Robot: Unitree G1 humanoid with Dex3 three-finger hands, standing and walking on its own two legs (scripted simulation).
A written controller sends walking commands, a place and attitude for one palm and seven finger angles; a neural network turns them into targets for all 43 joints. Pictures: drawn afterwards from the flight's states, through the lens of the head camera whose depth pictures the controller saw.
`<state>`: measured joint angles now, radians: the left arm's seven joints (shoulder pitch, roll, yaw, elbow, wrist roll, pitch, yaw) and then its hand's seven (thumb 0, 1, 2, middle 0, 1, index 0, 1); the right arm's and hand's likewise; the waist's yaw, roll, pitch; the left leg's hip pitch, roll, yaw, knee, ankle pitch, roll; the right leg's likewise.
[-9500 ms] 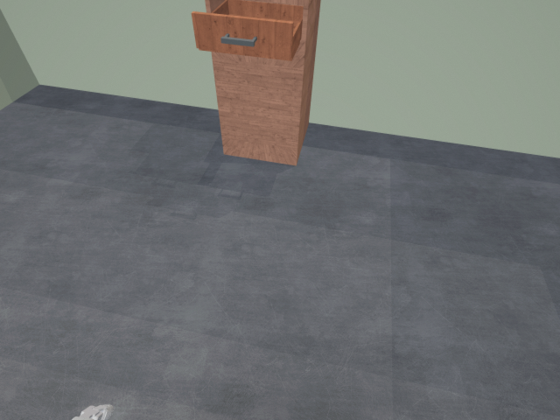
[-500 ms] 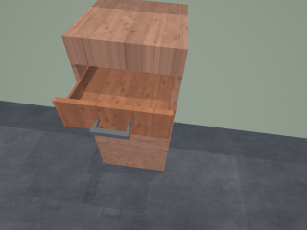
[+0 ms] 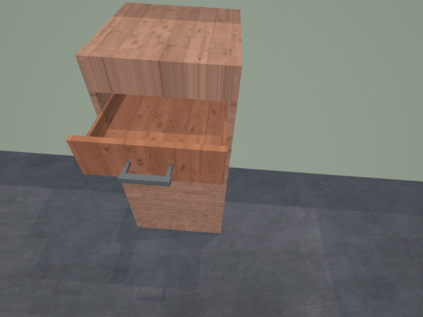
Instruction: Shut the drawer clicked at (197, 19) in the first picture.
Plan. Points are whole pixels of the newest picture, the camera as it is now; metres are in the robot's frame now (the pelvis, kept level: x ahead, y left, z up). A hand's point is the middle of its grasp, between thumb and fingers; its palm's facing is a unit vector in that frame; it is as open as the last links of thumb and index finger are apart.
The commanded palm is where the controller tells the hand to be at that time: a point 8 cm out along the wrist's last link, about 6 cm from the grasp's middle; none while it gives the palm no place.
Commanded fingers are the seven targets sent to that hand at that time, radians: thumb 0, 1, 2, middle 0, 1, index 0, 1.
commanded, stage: look again from close up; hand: left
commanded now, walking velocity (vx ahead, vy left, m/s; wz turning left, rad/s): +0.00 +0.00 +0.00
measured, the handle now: (146, 173) +0.44 +0.19 -0.02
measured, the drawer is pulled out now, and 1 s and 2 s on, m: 0.20 0.20 0.20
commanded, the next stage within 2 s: raise the hand and make a fist in 0.54 s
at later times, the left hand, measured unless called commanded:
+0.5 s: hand out of the picture +0.03 +0.20 -0.18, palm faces +0.01 -0.98 -0.19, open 7.4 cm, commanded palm none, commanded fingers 0.00 0.90 0.90 -0.20 -0.30 -0.20 -0.30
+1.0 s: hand (146, 263) +0.22 +0.14 -0.01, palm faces -0.08 -0.99 +0.07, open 6.3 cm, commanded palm +0.15 +0.23 -0.04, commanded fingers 0.00 0.90 0.90 -0.58 -0.71 -0.58 -0.71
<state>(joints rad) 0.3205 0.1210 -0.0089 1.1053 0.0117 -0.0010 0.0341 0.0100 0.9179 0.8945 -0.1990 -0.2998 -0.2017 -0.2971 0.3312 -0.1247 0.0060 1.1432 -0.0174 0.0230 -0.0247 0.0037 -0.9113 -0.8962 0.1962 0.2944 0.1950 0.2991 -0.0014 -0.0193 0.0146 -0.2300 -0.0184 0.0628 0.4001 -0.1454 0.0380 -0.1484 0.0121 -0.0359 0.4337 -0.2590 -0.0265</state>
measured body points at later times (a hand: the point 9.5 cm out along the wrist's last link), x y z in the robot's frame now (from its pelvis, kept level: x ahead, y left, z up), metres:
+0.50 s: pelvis +0.02 +0.03 -0.01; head +0.02 +0.03 +0.44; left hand +0.03 +0.25 -0.16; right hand +0.02 -0.19 -0.16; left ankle +0.05 +0.09 -0.74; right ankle -0.01 -0.10 -0.74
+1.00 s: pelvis +0.02 +0.01 -0.05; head +0.03 +0.02 +0.40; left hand +0.22 +0.19 -0.01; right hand +0.22 -0.24 -0.09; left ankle +0.05 +0.09 -0.74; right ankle +0.01 -0.08 -0.74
